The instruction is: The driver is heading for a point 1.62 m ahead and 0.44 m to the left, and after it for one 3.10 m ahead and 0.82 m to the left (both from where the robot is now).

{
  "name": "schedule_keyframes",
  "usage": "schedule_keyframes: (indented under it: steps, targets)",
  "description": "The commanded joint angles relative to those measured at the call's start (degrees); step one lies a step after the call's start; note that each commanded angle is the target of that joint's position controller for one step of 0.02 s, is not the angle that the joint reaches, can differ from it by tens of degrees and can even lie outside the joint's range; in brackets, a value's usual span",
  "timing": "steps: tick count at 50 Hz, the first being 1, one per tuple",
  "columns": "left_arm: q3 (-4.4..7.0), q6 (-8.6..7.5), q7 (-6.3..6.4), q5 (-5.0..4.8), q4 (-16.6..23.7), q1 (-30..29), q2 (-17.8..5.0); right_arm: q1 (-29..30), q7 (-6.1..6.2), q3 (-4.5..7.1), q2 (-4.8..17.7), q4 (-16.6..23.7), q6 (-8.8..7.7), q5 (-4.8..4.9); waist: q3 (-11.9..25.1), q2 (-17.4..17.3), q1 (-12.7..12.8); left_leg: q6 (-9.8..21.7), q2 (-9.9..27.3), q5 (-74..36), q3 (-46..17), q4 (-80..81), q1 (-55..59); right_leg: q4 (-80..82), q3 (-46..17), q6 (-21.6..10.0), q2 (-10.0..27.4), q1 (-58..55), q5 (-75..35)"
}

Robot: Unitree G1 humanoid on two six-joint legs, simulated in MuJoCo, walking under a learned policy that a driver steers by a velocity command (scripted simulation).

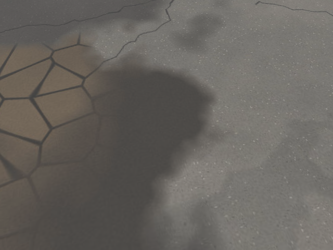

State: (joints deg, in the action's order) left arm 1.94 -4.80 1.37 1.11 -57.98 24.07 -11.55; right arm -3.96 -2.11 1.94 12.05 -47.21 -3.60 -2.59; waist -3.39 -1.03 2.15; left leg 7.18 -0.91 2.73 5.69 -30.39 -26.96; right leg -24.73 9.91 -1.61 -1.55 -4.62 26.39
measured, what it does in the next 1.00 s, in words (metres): walks ahead, turning left: right foot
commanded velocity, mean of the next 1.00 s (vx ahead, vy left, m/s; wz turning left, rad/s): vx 0.07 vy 0.00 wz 0.42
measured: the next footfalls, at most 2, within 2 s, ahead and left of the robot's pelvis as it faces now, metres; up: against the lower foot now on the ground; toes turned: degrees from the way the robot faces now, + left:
right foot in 0.64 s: +0.21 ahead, -0.11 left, +0.00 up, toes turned +28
left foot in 1.04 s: +0.08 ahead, +0.07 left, +0.00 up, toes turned +22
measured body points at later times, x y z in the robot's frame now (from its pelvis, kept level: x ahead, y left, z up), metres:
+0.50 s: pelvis +0.11 +0.00 +0.02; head +0.13 +0.02 +0.47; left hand +0.19 +0.29 -0.10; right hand +0.24 -0.27 -0.09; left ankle +0.12 +0.06 -0.72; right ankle +0.18 -0.15 -0.67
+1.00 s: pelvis +0.13 -0.04 +0.02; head +0.16 -0.05 +0.47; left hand +0.09 +0.23 -0.09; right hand +0.34 -0.23 -0.11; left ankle +0.04 +0.06 -0.70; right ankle +0.17 -0.12 -0.72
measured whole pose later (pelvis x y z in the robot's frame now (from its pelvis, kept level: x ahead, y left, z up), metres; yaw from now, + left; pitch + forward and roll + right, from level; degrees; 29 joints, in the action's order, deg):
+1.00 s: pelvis +0.13 -0.04 +0.02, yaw +26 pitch +0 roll +1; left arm 0.4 0.3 1.1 1.1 -46.0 13.4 -13.8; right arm -10.3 0.4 2.3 15.9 -48.1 4.3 0.2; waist -3.5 -1.4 1.2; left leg -1.6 -2.8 22.7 -4.4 -33.4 -11.4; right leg -25.4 -1.1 -2.5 -1.5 11.9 13.0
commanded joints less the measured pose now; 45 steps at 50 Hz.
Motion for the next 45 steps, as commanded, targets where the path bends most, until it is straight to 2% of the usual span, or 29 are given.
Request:
schedule_keyframes:
  steps: [1,2,3,4,5,6,7,8,10,14,17,21,26,29,30,31,32,33,34,35,36,37,38,39,41,45]
  targets:
    - [0.67,-0.38,0.25,-2.19,6.1,5.22,-3.59,-19.46,1.19,4.92,16.66,-1.75,-0.95,-1.13,20.06,-12.17,-5.06,14.95,22.28,-48.56,-29.57,-2.37,44.92,-53.33,0.14,0.81,-1.49,32.98,5.21]
    - [1.68,0.1,0.28,-1.13,6.26,3.57,-8.0,-21.98,1.07,5.29,16.67,-1.68,-0.15,2.78,27.75,-5.1,-6.91,18.72,23.86,-54.84,-37.24,1.76,46.25,-59.91,-10.99,1.03,-2.06,36.03,6.74]
    - [1.58,0.22,0.2,-1.04,7.6,-0.83,-7.57,-16.46,1.42,4.9,14.76,-0.66,0.38,3.13,20.07,-2.39,-5.35,17.05,21.78,-49.67,-30.26,3.8,39.24,-59.14,-12.54,1.02,1.39,39.05,1.2]
    - [1.33,0.06,0.12,-0.47,8.47,-4.42,-7.09,-12.65,1.65,3.87,10.74,0.01,0.84,3.09,12.02,0.43,-4.52,14.29,18.53,-43.73,-25.87,6.92,30.57,-54.56,-12.07,1.29,3.27,39.83,-2.17]
    - [1.55,0.61,0.03,0.31,8.84,-6.09,-7.21,-10.94,1.95,3.27,8.55,0.23,1.23,3.11,7.88,1.64,-3.08,11.85,15.48,-39.65,-23.17,9.18,24.67,-50.98,-12.29,1.68,4.4,38.71,-3.51]
    - [1.57,1.83,-0.13,1.03,9.22,-5.36,-6.93,-10.15,2.28,2.84,7.29,0.29,1.59,3.34,6.81,0.94,-1.45,10.53,13.2,-37.46,-20.83,10.82,19.93,-47.78,-12.35,2.35,4.94,35.86,-3.99]
    - [1.58,3.1,-0.19,1.17,9.3,-4.58,-6.28,-10.36,2.27,2.76,7.47,0.26,1.63,3.04,7.02,0.52,-0.69,9.56,12.21,-36.8,-19.61,11.41,17.3,-45.35,-12.2,2.82,4.74,33.49,-4.2]
    - [1.45,3.99,-0.16,1.07,9.6,-4.25,-5.59,-10.79,2.13,3.04,8.56,0.34,1.42,2.6,7.81,0.36,-0.23,9.2,11.36,-37.88,-18.91,11.42,16.12,-43.8,-11.73,3.25,4.21,32.39,-4.63]
    - [1.37,4.89,-0.08,0.83,10.32,-4.93,-5.25,-11.0,1.99,3.7,10.74,0.85,1.38,2.15,8.94,-0.29,0.09,8.33,10.07,-36.18,-18.12,11.6,14.54,-41.02,-11.4,3.83,3.83,32.29,-6.64]
    - [1.87,6.15,0.16,0.93,12.94,-11.24,-7.07,-12.41,2.29,4.14,11.59,1.91,2.66,2.27,8.24,-2.68,-1.91,5.21,8.42,-18.1,-21.57,13.36,14.55,-36.04,-12.26,4.74,4.14,36.3,-10.57]
    - [2.07,6.69,0.35,0.68,14.63,-15.36,-7.81,-14.01,2.66,4.49,12.14,2.5,3.58,2.19,6.96,-3.62,-3.55,4.32,8.54,-5.53,-26.31,14.38,16.94,-32.82,-13.72,5.29,4.02,39.56,-11.17]
    - [1.91,6.53,0.67,0.22,16.22,-18.34,-8.11,-15.3,2.92,4.83,12.47,3.23,4.29,1.78,5.58,-4.54,-4.78,4.87,8.64,0.27,-30.93,13.7,19.79,-27.65,-15.0,4.99,2.79,40.44,-8.79]
    - [1.33,5.64,0.99,-0.85,17.75,-18.78,-8.47,-14.77,2.65,5.2,13.31,4.4,4.93,1.25,5.99,-5.46,-4.91,5.62,8.1,-7.5,-34.85,10.37,20.3,-20.28,-15.17,3.39,-0.27,34.11,-3.97]
    - [1.11,4.95,1.27,-1.58,18.07,-16.01,-9.12,-12.75,2.23,5.35,13.72,5.15,5.34,1.36,6.59,-6.23,-3.6,4.57,7.29,-13.42,-37.54,8.59,19.6,-12.42,-15.12,2.13,-1.91,27.12,-2.75]
    - [1.04,4.72,1.42,-1.73,17.81,-14.03,-9.17,-11.46,2.13,5.34,13.69,5.46,5.5,1.59,6.59,-6.15,-2.43,3.33,6.31,-12.83,-37.82,7.94,18.33,-7.2,-14.85,1.74,-2.22,23.18,-4.48]
    - [1.0,4.4,1.68,-1.48,17.09,-11.05,-9.14,-9.67,2.2,5.16,13.27,5.83,5.64,2.08,6.55,-5.43,-0.5,1.23,4.6,-9.77,-36.52,6.36,16.16,1.16,-14.26,1.28,-1.7,17.74,-9.75]
    - [1.38,4.01,2.11,-0.79,16.83,-9.91,-10.83,-9.41,2.41,4.61,11.58,6.32,5.58,2.55,6.68,-2.6,-0.57,-1.76,1.63,-0.82,-33.92,3.09,11.58,8.26,-17.56,0.29,2.57,11.57,-13.91]
    - [1.75,4.09,2.53,0.1,18.32,-12.93,-14.57,-14.12,2.51,3.43,6.94,6.42,5.43,2.48,7.39,9.78,-4.32,-5.04,-5.05,19.81,-23.82,-7.76,5.86,12.53,-30.95,-3.28,16.45,7.15,-16.84]
    - [2.26,4.64,1.94,0.62,19.61,-15.4,-17.59,-13.91,3.1,4.4,10.79,6.61,5.54,1.82,4.61,12.99,-3.91,-6.23,-11.38,32.39,-14.54,-17.42,-1.84,11.03,-40.24,-10.61,23.66,11.68,-30.86]
    - [2.0,4.75,1.39,0.16,18.95,-13.1,-15.03,-13.88,3.17,4.85,13.01,5.91,5.63,0.66,5.2,8.4,-3.74,-6.98,-7.58,31.63,-14.89,-26.2,0.03,9.06,-38.12,-13.81,24.06,13.4,-37.23]
    - [1.05,4.61,0.94,-0.49,19.1,-15.04,-11.67,-13.81,2.87,4.9,12.78,4.81,5.81,0.88,3.89,5.5,-4.81,-7.35,-6.62,28.17,-15.47,-29.18,0.75,8.13,-32.02,-12.54,20.01,14.77,-38.6]
    - [0.69,4.6,0.64,-0.35,19.37,-16.79,-10.41,-14.15,2.58,4.72,12.04,4.03,6.17,1.21,3.15,5.59,-5.44,-8.06,-6.56,25.21,-15.11,-31.04,1.31,7.31,-26.4,-10.26,15.82,15.06,-39.81]
    - [0.65,4.49,0.79,-0.19,19.37,-16.9,-10.55,-14.15,2.18,4.49,11.51,3.78,6.48,1.27,3.95,8.23,-5.39,-8.58,-6.73,23.41,-14.56,-32.44,0.97,6.61,-23.57,-9.1,13.62,13.57,-42.52]
    - [0.56,4.37,0.78,-0.08,19.1,-15.86,-10.46,-13.95,1.87,4.21,11.11,3.52,6.7,1.41,4.6,9.29,-4.72,-9.23,-6.98,22.84,-14.18,-32.75,1.13,5.76,-21.68,-8.91,12.47,12.27,-46.9]
    - [0.5,4.17,0.6,-0.11,17.97,-13.31,-10.43,-11.47,1.68,3.57,10.18,3.74,7.04,1.95,5.38,9.05,-3.32,-10.1,-6.61,22.25,-13.69,-29.31,1.35,4.88,-20.39,-9.13,12.09,9.44,-49.41]
    - [0.5,4.05,0.31,-0.09,15.95,-10.87,-11.01,-8.38,2.0,2.0,8.23,3.01,7.67,2.35,5.78,10.48,-1.53,-10.33,-4.19,23.79,-11.07,-14.44,6.77,4.48,-20.82,-9.2,12.17,7.3,-44.09]
Velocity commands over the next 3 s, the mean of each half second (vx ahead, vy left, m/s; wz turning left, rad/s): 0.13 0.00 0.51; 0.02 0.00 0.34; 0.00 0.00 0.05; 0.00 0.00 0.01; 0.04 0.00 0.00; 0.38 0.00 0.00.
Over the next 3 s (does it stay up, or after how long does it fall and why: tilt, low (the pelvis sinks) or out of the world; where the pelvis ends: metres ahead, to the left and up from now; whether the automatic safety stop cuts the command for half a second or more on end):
stays up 0.33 0.02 0.02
